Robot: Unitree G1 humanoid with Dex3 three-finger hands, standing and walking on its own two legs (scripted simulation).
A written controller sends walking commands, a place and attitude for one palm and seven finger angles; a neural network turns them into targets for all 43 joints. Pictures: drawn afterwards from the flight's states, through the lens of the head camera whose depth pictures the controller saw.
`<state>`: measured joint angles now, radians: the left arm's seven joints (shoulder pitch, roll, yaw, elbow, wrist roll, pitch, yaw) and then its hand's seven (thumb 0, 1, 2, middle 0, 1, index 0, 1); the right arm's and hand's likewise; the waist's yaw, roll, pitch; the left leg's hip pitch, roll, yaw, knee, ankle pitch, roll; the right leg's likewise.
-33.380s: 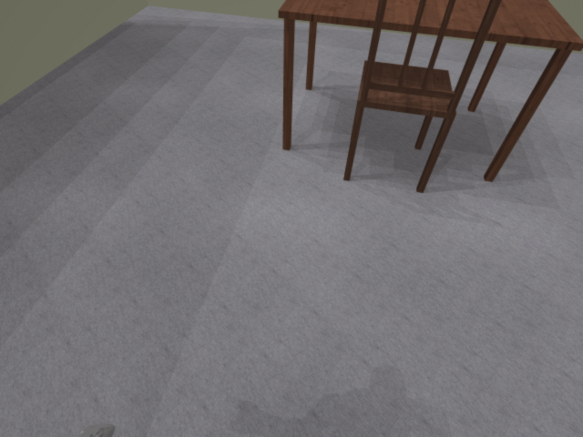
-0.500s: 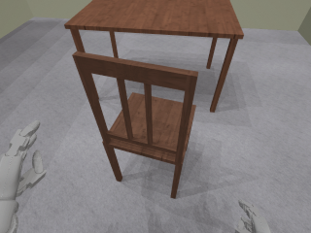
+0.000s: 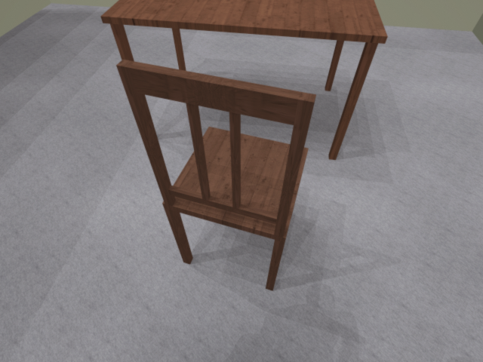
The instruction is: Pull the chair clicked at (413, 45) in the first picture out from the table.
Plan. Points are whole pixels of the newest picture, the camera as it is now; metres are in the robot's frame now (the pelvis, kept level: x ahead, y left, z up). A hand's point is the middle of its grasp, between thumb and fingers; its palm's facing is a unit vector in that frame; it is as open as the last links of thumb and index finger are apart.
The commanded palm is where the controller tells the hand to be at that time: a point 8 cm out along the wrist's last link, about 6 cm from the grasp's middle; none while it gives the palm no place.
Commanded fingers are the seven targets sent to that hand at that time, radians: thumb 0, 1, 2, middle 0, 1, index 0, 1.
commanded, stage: let the arm hang, fingers relaxed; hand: left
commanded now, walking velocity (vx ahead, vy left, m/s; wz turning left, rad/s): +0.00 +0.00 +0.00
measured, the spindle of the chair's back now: (200, 157) +0.58 +0.15 -0.06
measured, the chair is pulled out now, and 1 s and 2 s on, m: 0.61 0.61 0.61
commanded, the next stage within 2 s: look to check the result in 0.54 s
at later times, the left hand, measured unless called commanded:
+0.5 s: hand out of the picture +0.02 +0.16 -0.17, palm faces +0.00 -0.98 -0.20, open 7.3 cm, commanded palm none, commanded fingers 0.00 0.90 0.90 -0.20 -0.30 -0.20 -0.30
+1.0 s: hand out of the picture +0.01 +0.14 -0.17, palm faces +0.00 -0.98 -0.18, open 7.4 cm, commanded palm none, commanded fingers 0.00 0.90 0.90 -0.20 -0.30 -0.20 -0.30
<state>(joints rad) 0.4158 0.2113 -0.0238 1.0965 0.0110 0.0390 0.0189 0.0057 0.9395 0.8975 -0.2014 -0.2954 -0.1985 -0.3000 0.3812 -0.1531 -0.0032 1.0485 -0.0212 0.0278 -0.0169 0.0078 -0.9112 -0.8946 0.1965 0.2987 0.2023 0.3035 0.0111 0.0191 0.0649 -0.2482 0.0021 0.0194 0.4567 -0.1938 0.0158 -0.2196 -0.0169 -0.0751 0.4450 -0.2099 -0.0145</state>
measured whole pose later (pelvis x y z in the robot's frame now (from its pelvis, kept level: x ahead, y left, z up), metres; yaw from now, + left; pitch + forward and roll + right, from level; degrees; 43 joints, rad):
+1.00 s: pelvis +0.01 -0.03 +0.00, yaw +0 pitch -2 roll +0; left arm 0.30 0.13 -0.02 1.07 0.01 0.01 0.03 0.01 0.91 0.90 -0.20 -0.30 -0.20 -0.30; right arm 0.34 -0.12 0.00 1.07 -0.02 0.01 -0.03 0.00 -0.91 -0.89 0.19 0.30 0.20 0.30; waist 0.00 0.02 0.08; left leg -0.21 0.03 0.01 0.43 -0.19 -0.02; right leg -0.19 0.01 -0.08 0.44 -0.22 -0.05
